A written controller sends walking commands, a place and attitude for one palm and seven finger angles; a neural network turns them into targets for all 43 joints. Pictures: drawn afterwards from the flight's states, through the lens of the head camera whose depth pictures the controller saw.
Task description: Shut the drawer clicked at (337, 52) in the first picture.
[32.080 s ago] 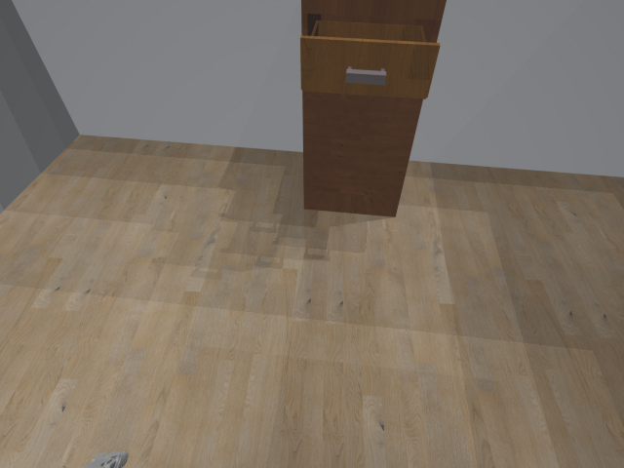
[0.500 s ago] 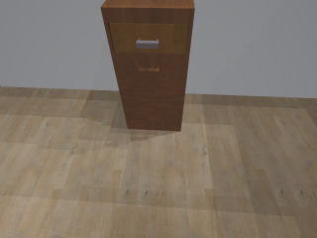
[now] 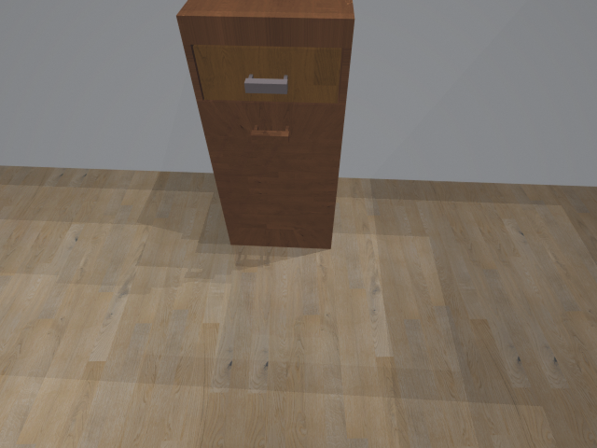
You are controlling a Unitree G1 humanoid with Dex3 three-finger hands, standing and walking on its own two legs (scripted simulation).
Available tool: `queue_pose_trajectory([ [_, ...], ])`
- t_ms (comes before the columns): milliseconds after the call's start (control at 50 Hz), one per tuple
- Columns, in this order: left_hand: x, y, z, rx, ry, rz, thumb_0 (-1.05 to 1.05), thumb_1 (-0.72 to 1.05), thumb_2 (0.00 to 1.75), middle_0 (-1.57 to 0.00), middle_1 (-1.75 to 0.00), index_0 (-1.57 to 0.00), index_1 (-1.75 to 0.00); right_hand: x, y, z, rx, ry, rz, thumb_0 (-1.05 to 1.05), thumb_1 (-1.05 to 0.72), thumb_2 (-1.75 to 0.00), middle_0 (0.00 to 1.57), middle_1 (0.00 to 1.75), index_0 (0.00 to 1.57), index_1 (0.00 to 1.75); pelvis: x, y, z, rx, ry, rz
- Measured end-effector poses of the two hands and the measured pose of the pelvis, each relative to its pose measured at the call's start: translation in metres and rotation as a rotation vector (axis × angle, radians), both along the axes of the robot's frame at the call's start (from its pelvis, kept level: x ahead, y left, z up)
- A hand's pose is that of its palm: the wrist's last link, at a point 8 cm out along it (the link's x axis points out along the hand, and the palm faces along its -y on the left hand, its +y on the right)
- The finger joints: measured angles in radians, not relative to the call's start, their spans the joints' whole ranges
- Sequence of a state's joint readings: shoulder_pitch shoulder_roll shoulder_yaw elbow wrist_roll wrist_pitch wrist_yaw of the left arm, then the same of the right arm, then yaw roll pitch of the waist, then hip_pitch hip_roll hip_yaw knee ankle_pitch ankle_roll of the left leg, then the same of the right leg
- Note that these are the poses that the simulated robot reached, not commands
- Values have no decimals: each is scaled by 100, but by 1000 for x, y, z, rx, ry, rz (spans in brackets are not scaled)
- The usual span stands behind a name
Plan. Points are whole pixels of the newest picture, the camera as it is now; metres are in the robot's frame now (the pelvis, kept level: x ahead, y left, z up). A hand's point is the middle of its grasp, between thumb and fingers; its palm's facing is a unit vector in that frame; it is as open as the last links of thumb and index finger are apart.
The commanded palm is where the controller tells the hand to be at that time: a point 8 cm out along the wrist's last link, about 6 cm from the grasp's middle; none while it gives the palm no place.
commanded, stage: look to check the result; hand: left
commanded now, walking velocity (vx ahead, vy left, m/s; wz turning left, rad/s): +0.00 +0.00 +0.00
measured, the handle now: (267, 81) +0.98 +0.13 +0.00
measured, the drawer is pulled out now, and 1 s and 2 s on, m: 0.00 0.00 0.00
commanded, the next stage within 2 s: stand and wait in 0.54 s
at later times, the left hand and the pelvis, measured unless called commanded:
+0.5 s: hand out of the picture +0.02 +0.17 -0.17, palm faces +0.03 -0.97 -0.23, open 7.4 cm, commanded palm none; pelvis +0.01 -0.01 +0.00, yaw +0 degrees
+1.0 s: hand out of the picture +0.07 +0.19 -0.16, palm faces +0.02 -0.96 -0.28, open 7.4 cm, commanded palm none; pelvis +0.02 -0.02 +0.00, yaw +0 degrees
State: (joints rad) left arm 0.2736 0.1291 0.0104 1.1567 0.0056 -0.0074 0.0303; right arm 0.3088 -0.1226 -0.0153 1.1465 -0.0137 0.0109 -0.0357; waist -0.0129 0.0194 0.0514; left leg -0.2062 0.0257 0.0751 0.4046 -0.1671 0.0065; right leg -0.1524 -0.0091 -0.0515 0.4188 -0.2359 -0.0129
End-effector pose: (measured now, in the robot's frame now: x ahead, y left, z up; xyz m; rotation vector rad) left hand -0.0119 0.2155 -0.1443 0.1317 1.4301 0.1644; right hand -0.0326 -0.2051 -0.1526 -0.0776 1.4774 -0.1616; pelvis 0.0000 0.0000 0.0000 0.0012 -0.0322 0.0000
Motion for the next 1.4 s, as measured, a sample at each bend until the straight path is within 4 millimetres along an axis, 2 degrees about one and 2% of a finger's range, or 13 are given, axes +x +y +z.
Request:
queue_pose_trajectory([
  [140,-3,-1,1,7,13,8,0,91,90,-20,-30,-20,-30,8,-7,0,-7,-7,5,0,-90,-90,20,30,20,30,2,-4,0,0,0,2],
  [260,3,0,2,15,5,6,0,91,90,-20,-30,-20,-30,20,-16,1,-20,-30,15,0,-90,-90,20,30,20,30,5,-7,1,0,-1,2],
  [580,39,8,8,50,-67,-18,0,91,90,-20,-30,-20,-30,55,-44,5,-60,-92,47,0,-90,-90,20,30,20,30,12,-15,2,1,1,6],
  [920,69,20,17,94,-120,-44,0,91,90,-20,-30,-20,-30,79,-71,10,-98,-125,69,0,-90,-90,20,30,20,30,19,-23,3,2,1,6],
  [1140,78,24,19,102,-120,-54,0,90,90,-20,-30,-20,-30,88,-81,14,-118,-128,76,1,-90,-90,20,30,20,30,23,-25,4,1,6,2],
  [1400,92,30,22,113,-139,-63,0,90,90,-20,-30,-20,-30,102,-85,17,-131,-151,81,1,-90,-90,21,30,20,30,30,-23,4,2,7,-1],
])
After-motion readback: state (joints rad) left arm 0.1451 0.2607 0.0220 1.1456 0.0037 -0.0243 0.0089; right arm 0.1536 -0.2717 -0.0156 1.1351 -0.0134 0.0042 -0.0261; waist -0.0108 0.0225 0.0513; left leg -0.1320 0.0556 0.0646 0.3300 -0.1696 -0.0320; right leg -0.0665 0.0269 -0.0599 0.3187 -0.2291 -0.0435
